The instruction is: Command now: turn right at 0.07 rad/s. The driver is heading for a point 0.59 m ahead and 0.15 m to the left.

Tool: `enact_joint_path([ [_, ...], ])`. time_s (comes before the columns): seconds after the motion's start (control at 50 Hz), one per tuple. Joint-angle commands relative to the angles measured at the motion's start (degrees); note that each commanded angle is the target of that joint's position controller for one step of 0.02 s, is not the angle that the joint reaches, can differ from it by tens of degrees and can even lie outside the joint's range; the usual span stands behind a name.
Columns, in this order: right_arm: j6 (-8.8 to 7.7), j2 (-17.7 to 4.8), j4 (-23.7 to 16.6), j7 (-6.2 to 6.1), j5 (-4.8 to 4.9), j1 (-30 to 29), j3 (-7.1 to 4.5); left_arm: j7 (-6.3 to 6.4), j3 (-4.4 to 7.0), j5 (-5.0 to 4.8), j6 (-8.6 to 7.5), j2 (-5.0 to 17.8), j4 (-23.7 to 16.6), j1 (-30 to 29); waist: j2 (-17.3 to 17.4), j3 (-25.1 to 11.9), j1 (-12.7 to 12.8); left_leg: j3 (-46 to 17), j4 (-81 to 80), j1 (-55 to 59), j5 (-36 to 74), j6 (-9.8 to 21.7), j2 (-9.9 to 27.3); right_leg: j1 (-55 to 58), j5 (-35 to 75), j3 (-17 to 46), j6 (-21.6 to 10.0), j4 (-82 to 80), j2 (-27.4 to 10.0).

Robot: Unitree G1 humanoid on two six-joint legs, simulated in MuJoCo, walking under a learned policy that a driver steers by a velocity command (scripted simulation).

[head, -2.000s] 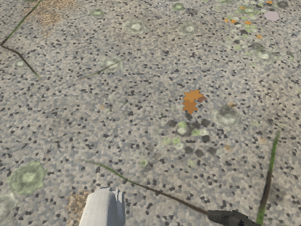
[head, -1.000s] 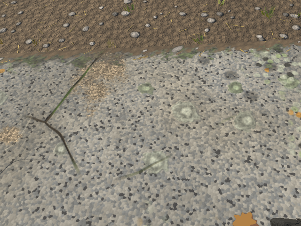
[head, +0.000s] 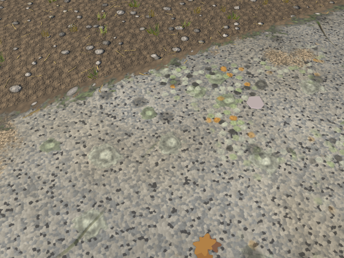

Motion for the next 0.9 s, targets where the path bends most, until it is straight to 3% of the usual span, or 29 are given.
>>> enact_joint_path([
  [0.02, -1.18, -8.11, -2.44, 0.24, 0.54, 0.1, -1.92, -0.15, 1.55, 0.9, -1.7, 5.21, -2.72, 2.09, 7.97, -2.76, 2.4, -5.12, -5.65, 3.0, 8.45, 5.37, 4.68, -0.04, -0.54, 4.17, 0.0, -7.05, -3.46],
  [0.04, -1.48, -5.39, -3.06, 0.5, 0.36, -1.33, -1.14, 0.12, 1.9, 0.79, -1.54, 6.77, -2.67, -1.01, 5.85, -0.57, 0.98, -4.5, -7.06, -0.49, 2.74, 4.85, 3.24, 1.67, 0.43, 4.06, 0.76, -5.7, -3.39],
  [0.06, -1.73, -4.92, -2.4, 0.34, 0.02, -0.44, -1.03, 0.55, 2.09, 0.34, -1.17, 6.47, -2.54, -1.54, 5.13, -1.51, 0.43, -3.79, -8.02, -1.41, -4.98, 4.34, 2.47, 2.47, -2.98, 3.01, 0.55, -4.05, -2.65],
  [0.1, -1.95, -6.95, -1.85, -0.11, 0.59, 1.27, -1.7, 0.89, 2.4, -0.34, -0.65, 6.19, -1.87, 0.92, 7.37, 2.0, 0.13, -5.96, -10.32, -3.34, -20.68, 6.12, 2.97, -2.41, -14.23, 0.76, -0.22, -0.15, -0.35],
  [0.14, -2.25, -8.46, -1.4, -0.42, 1.04, 4.48, -2.2, 0.55, 2.51, -0.98, -1.83, 5.05, -1.83, 1.22, 9.93, 4.56, -0.89, -14.84, -15.5, -2.53, -30.81, 10.06, 8.9, -7.96, -13.65, -2.2, -0.3, 7.16, 0.64],
  [0.18, -2.71, -10.23, -1.22, -0.49, 1.97, 4.29, -2.75, -0.06, 2.85, -1.71, -3.27, 4.88, -1.67, 1.68, 11.58, 6.49, -0.46, -22.96, -19.15, -4.1, -32.33, 14.08, 14.74, -8.78, -9.92, -1.22, -1.26, 12.77, -1.58],
  [0.2, -2.89, -9.94, -1.55, -0.37, 2.33, 2.66, -2.63, -0.34, 2.98, -1.97, -3.79, 4.72, -1.3, 2.85, 11.11, 6.9, 0.67, -22.24, -19.18, -5.38, -30.19, 13.99, 14.69, -6.91, -10.72, -0.9, -2.21, 11.2, -2.29],
  [0.24, -2.73, -8.36, -2.71, 0.34, 2.86, -2.51, -2.06, -0.88, 3.22, -1.97, -4.43, 3.92, 1.57, 8.87, 8.74, 6.59, 4.52, -14.12, -15.0, -11.56, -24.06, 10.87, 9.58, 5.9, -7.68, -2.68, -3.7, -0.46, -0.88],
  [0.26, -2.95, -6.49, -3.18, 0.54, 2.63, -3.77, -1.55, -0.9, 3.91, -1.46, -4.5, 5.26, 3.42, 13.02, 5.25, 5.39, 5.83, -9.63, -7.97, -14.62, -18.95, 8.75, 6.21, 11.85, -5.09, 0.32, -3.73, -3.27, -2.03],
  [0.28, -3.71, -2.52, -4.62, 0.8, 2.5, -4.92, -0.43, -0.55, 5.06, -0.98, -4.77, 9.66, 4.34, 18.39, -7.0, 3.67, 6.6, -0.75, 9.45, -23.0, -11.84, 4.5, -0.73, 18.17, -17.53, 18.21, -7.51, -12.51, -11.71],
  [0.3, -5.0, -4.23, -7.46, 0.62, 3.0, -7.75, -0.76, -1.28, 6.12, -0.99, -5.36, 14.63, 4.2, 22.49, -17.92, 4.39, 8.12, 0.04, 23.74, -33.01, -14.02, 3.54, -4.18, 21.27, -24.75, 41.38, -15.34, -22.9, -22.81],
  [0.32, -5.84, -6.41, -7.56, 0.84, 3.89, -7.91, -1.53, -1.17, 5.07, -0.42, -6.09, 12.01, 3.92, 20.85, -12.95, 6.58, 6.27, -4.65, 32.98, -37.9, -13.95, 4.54, -1.23, 20.61, -23.31, 44.87, -17.34, -23.53, -25.58],
  [0.34, -6.28, -6.25, -6.41, 1.37, 4.0, -5.82, -1.52, -0.98, 4.31, -0.6, -6.59, 9.77, 3.28, 18.67, -8.5, 7.03, 4.32, -5.45, 36.09, -39.77, -8.36, 5.61, 0.88, 21.3, -20.61, 38.74, -15.81, -22.17, -23.85],
  [0.38, -6.65, -5.53, -5.0, 2.11, 2.45, -5.02, -1.58, -0.96, 3.88, -0.82, -6.48, 9.24, 2.42, 15.12, -3.78, 5.43, 2.67, -4.55, 33.91, -38.7, 1.07, 6.03, 3.49, 20.65, -10.52, 27.31, -11.71, -22.32, -19.32],
  [0.44, -6.16, -3.69, -4.86, 3.51, 2.16, -6.85, -1.18, -0.8, 2.92, -0.69, -5.77, 6.75, 3.25, 17.17, -5.11, 4.38, 3.29, -0.81, 26.47, -34.19, 8.97, 3.82, 3.49, 18.56, 5.28, 15.29, -9.47, -23.81, -14.7],
  [0.52, -5.74, -0.86, -6.79, 4.45, 2.39, -14.03, 0.43, 0.41, 3.37, -0.53, -4.96, 9.64, 4.84, 19.55, -5.44, 5.6, 5.68, 2.48, 12.36, -29.33, 17.28, 1.92, 1.75, 16.33, 14.11, 5.44, -7.9, -24.47, -13.25],
  [0.62, -5.62, -2.47, -9.52, 6.11, 3.42, -19.46, 0.41, 0.54, 3.87, -1.25, -4.67, 11.59, 7.03, 19.86, -5.73, 8.34, 5.7, 2.98, 3.54, -25.16, 19.13, 4.36, 0.18, 18.79, 17.99, 0.39, -6.98, -24.86, -16.61],
  [0.64, -5.66, -3.04, -9.93, 6.41, 3.32, -19.58, 0.21, 0.59, 3.99, -1.35, -4.51, 11.83, 7.17, 19.14, -5.6, 8.11, 4.98, 3.34, 2.49, -24.13, 17.95, 5.46, -0.51, 20.37, 23.37, -0.91, -6.37, -23.43, -17.17],
  [0.68, -5.45, -5.21, -10.12, 6.45, 2.76, -17.15, -0.77, 1.01, 4.53, -1.14, -4.11, 13.47, 6.95, 17.57, -7.37, 4.3, 2.42, 5.54, 2.22, -17.91, 14.26, 7.95, -3.61, 23.26, 45.11, -3.69, -4.63, -16.58, -17.46],
  [0.7, -5.1, -6.98, -9.26, 6.19, 2.58, -12.61, -1.72, 1.35, 4.86, -0.93, -3.64, 14.3, 6.77, 16.97, -8.49, 0.61, -0.29, 6.65, 2.47, -12.14, 12.19, 9.26, -5.67, 24.2, 55.0, -5.01, -3.65, -9.78, -17.19],
  [0.72, -4.71, -9.5, -6.84, 5.65, 2.65, -3.35, -3.19, 1.72, 4.94, -0.85, -3.13, 14.6, 6.3, 15.77, -8.01, -4.47, -5.13, 7.56, 0.88, -0.53, 13.21, 10.93, -7.77, 21.24, 60.02, -7.11, -2.02, 1.84, -15.59],
  [0.74, -4.13, -12.61, -4.91, 4.56, 2.61, 5.92, -4.63, 2.29, 4.71, -0.53, -3.26, 14.42, 5.19, 15.73, -5.29, -9.12, -9.18, 0.78, 1.6, 16.94, 13.14, 12.83, -4.52, 7.94, 50.65, -7.06, -0.05, 16.61, -13.88],
  [0.76, -4.25, -18.71, -4.92, 4.09, 2.06, 9.83, -5.66, 1.32, 1.95, 0.96, -4.52, 5.99, 2.19, 21.75, 11.88, -17.55, -4.2, -30.86, -0.34, 40.45, 4.31, 23.55, 12.52, -18.22, 0.41, -4.91, 4.2, 42.16, -3.25],
  [0.78, -4.3, -14.83, -5.08, 3.86, 2.13, 11.31, -4.69, 0.45, 1.94, -0.18, -6.9, 8.52, 2.52, 19.08, 9.46, -26.06, -6.48, -49.49, -12.1, 42.68, -5.68, 25.87, 16.62, -24.5, -15.35, 7.14, 3.52, 51.29, 0.2],
  [0.8, -4.3, -12.6, -5.06, 3.56, 1.51, 8.64, -4.08, 0.07, 3.08, -2.76, -7.88, 11.86, 0.11, 12.16, 7.23, -16.5, -6.68, -41.23, -14.27, 35.78, -5.38, 22.09, 14.65, -29.52, -10.86, 8.16, 2.8, 52.3, -3.09],
  [0.82, -4.32, -11.26, -5.77, 3.4, 1.78, 4.53, -3.66, 0.34, 2.71, -2.71, -8.58, 12.12, -0.98, 8.62, 1.98, -9.24, -4.59, -33.41, -15.24, 24.99, -1.0, 20.23, 12.28, -28.61, -5.51, 6.78, 2.15, 48.28, -5.64],
  [0.84, -4.49, -10.27, -6.47, 3.4, 1.6, 1.09, -3.25, 0.88, 2.94, -1.42, -8.71, 11.95, -1.03, 7.23, -1.7, -4.81, -1.88, -27.93, -16.13, 15.48, 4.8, 19.21, 9.88, -26.08, -2.67, 5.96, 2.34, 44.0, -7.58],
  [0.88, -4.96, -8.99, -7.87, 3.34, 0.68, -2.63, -2.95, 1.19, 3.46, -0.2, -7.21, 11.78, -0.94, 9.34, 1.05, -2.35, 2.44, -22.34, -18.76, 3.79, 11.33, 18.91, 6.18, -19.13, 0.05, 6.27, 2.94, 39.4, -9.92],
  [0.9, -5.2, -8.74, -7.71, 3.25, 0.95, -2.83, -2.95, 1.23, 3.36, 0.14, -6.45, 11.06, -0.83, 9.88, 1.99, -1.93, 3.02, -20.5, -19.48, 0.94, 13.52, 19.42, 5.4, -18.16, 0.44, 5.63, 3.68, 37.8, -10.12],
])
